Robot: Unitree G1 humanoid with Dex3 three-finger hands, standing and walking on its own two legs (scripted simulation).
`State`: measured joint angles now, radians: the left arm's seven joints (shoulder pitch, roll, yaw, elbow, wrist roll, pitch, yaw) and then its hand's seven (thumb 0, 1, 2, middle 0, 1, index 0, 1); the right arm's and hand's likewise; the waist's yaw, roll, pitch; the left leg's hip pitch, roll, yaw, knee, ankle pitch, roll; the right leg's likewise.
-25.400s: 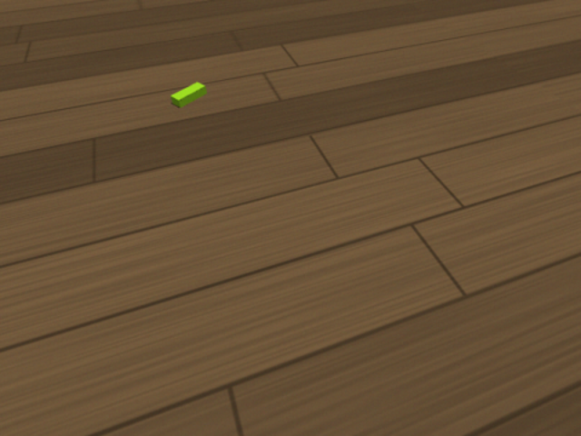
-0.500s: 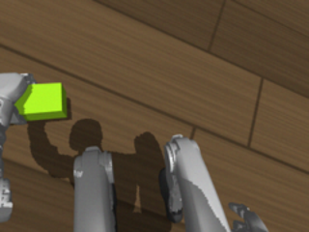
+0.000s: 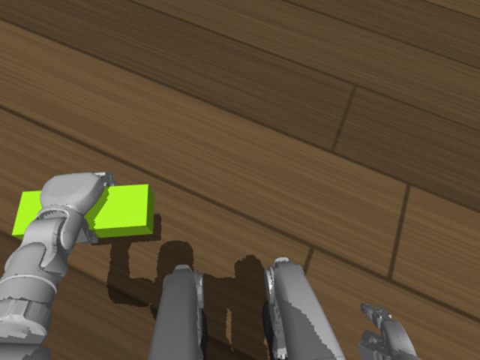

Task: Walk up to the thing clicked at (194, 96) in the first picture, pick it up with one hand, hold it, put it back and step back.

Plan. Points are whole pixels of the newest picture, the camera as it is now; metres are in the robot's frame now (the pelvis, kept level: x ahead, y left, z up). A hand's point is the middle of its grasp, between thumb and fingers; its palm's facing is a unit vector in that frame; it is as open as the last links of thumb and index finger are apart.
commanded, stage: lift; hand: left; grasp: from above
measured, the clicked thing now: (89, 213) +0.39 +0.27 -0.11
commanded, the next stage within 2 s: hold in 0.74 s
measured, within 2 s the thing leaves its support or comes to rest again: neither
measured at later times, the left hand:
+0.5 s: hand (70, 186) +0.37 +0.23 +0.06, palm faces -0.44 -0.05 -0.89, open 10.8 cm
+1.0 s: hand (55, 154) +0.38 +0.22 +0.13, palm faces -0.46 -0.05 -0.89, open 10.8 cm
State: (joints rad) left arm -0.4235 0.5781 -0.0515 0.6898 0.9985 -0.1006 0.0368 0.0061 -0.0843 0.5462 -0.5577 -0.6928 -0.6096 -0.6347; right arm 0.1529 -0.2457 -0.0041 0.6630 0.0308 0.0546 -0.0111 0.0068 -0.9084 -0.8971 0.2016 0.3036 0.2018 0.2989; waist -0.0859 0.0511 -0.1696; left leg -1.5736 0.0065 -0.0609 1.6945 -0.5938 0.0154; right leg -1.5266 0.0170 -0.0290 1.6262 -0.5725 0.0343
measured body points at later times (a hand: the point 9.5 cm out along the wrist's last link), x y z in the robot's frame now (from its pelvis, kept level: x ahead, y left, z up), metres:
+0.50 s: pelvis +0.04 -0.01 +0.14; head +0.11 +0.00 +0.59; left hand +0.39 +0.23 +0.11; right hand +0.14 -0.27 +0.02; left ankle +0.08 +0.11 -0.52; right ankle +0.09 -0.14 -0.52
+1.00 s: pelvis +0.08 -0.01 +0.19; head +0.11 -0.02 +0.64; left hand +0.40 +0.22 +0.18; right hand +0.18 -0.27 +0.07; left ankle +0.08 +0.11 -0.52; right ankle +0.09 -0.14 -0.52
